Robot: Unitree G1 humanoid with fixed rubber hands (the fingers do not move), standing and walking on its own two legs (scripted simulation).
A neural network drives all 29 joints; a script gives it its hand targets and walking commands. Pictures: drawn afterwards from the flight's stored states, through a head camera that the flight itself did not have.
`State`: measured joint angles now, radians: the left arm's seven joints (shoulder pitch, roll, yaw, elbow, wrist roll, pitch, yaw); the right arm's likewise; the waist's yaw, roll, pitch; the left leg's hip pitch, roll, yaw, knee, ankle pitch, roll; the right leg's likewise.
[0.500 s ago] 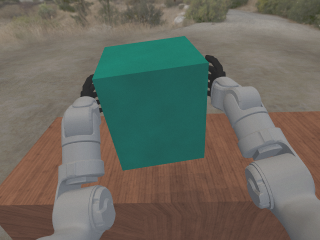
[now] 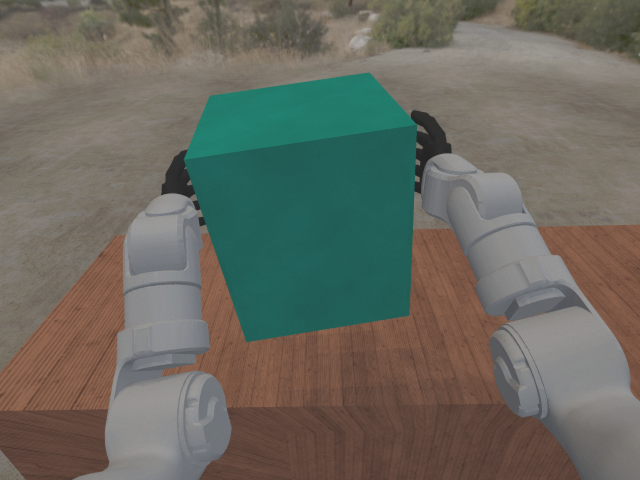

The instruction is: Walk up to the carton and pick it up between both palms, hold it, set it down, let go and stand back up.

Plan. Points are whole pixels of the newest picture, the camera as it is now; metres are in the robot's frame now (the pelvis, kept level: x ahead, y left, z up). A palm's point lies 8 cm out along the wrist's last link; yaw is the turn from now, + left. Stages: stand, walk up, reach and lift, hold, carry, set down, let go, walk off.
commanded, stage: hold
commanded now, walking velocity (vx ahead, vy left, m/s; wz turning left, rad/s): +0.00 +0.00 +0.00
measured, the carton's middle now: (308, 205) +0.40 +0.00 +0.25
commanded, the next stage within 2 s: none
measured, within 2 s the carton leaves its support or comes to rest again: neither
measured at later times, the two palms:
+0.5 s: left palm (179, 210) +0.37 +0.15 +0.27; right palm (434, 171) +0.37 -0.15 +0.30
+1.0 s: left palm (179, 210) +0.37 +0.15 +0.27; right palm (433, 171) +0.37 -0.15 +0.29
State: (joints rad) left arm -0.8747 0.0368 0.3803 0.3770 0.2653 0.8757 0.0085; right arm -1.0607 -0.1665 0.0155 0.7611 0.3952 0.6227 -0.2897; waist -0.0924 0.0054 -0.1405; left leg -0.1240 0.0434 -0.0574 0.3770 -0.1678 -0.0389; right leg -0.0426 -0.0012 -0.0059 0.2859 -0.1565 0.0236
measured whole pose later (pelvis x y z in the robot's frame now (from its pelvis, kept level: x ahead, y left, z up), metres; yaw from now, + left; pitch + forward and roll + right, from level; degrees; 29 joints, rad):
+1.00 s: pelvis +0.00 +0.00 +0.00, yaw +0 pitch -5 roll -1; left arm -0.87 0.04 0.37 0.37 0.26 0.88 0.01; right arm -1.05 -0.17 0.03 0.75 0.41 0.62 -0.29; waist -0.10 0.00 -0.14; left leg -0.13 0.04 -0.08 0.38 -0.17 -0.04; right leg -0.04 0.01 0.01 0.28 -0.16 0.02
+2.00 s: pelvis +0.00 +0.00 +0.00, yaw +0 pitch -5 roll -1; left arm -0.88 0.04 0.38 0.40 0.26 0.87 0.01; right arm -1.06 -0.17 0.02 0.77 0.40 0.63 -0.29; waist -0.09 0.01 -0.15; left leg -0.13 0.03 -0.08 0.38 -0.17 -0.04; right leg -0.05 0.01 0.02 0.29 -0.16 0.02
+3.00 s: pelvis +0.00 +0.00 +0.00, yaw +0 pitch -4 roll -1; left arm -0.88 0.04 0.38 0.40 0.25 0.87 0.02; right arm -1.06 -0.17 0.02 0.76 0.41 0.64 -0.30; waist -0.09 0.01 -0.16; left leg -0.14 0.03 -0.09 0.38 -0.17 -0.04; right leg -0.05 0.02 0.03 0.28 -0.16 0.02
